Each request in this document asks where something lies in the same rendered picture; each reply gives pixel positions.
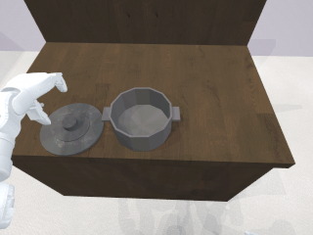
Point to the left robot upper arm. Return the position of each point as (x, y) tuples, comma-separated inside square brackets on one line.
[(7, 201)]

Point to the pot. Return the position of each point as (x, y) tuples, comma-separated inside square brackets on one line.
[(141, 118)]

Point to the robot left hand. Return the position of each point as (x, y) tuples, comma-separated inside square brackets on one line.
[(38, 84)]

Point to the lid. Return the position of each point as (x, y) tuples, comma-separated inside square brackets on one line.
[(60, 142)]

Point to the left robot forearm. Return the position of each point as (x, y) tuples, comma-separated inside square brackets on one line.
[(14, 102)]

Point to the table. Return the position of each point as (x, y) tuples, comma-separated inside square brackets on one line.
[(195, 53)]

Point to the knob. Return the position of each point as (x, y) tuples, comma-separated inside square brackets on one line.
[(69, 123)]

